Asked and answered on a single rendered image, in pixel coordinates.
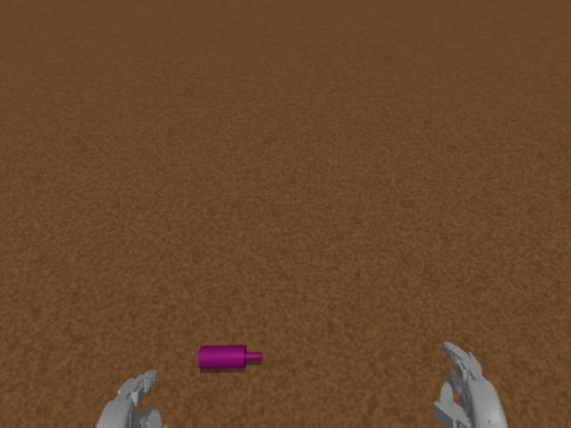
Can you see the right robot hand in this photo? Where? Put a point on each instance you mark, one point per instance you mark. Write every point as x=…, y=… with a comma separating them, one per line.
x=478, y=396

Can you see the bottle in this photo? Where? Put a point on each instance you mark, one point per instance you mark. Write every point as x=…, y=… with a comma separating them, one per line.
x=225, y=356

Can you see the left robot hand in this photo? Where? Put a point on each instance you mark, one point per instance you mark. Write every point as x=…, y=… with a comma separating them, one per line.
x=120, y=412

